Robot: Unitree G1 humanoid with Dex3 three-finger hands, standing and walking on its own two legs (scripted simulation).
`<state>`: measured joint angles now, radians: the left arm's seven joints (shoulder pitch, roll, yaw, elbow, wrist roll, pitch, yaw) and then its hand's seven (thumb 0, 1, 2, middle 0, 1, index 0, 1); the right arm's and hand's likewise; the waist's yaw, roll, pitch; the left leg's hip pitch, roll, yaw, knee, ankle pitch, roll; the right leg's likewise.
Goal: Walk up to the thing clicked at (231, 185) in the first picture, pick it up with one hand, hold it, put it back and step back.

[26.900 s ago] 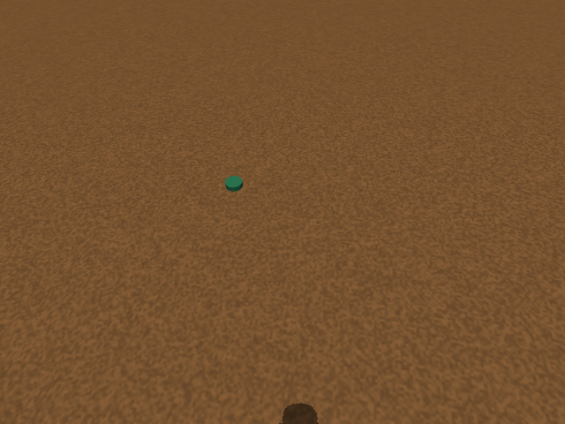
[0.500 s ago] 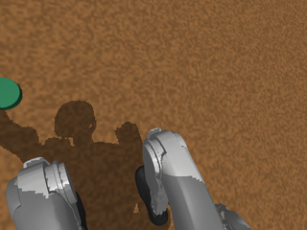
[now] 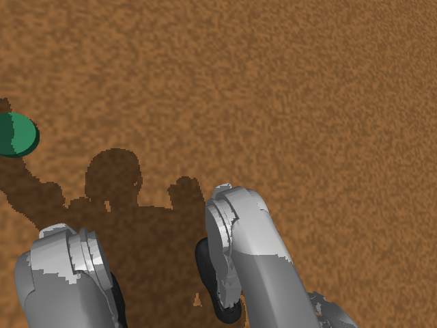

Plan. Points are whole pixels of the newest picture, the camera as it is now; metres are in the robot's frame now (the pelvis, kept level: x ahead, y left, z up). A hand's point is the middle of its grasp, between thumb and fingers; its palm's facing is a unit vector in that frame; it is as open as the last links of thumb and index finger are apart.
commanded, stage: approach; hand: left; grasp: from above
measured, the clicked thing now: (12, 135) +0.51 +0.31 -0.30
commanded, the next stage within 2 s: rest palm in 0.50 s
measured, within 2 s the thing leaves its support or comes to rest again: neither
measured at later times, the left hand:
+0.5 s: hand out of the picture +0.50 +0.31 -0.17, palm faces -0.45 -0.12 -0.88, open 13.9 cm
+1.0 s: hand (2, 137) +0.49 +0.30 -0.23, palm faces -0.43 -0.10 -0.90, open 14.0 cm
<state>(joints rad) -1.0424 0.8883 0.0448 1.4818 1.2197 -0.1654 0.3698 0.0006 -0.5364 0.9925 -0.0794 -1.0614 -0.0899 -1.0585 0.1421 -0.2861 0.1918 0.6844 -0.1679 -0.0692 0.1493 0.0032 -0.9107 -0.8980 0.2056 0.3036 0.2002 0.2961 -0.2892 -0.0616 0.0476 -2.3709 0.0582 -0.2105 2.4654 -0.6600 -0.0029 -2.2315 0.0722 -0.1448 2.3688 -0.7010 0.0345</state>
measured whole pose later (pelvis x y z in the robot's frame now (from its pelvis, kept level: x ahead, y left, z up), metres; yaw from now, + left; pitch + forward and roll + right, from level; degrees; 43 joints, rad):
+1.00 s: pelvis +0.00 +0.00 +0.00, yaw -2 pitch +29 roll -13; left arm -1.15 0.95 0.04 1.67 1.28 -0.16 0.52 0.00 -0.50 0.96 -0.08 -1.02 -0.09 -1.01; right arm 0.09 -0.32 0.29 0.61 -0.21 -0.10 0.15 0.00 -0.90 -0.90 0.20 0.30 0.20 0.30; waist -0.38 -0.13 0.13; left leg -2.38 0.06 -0.25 2.50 -0.67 0.00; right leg -2.22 0.09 -0.17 2.37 -0.69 0.04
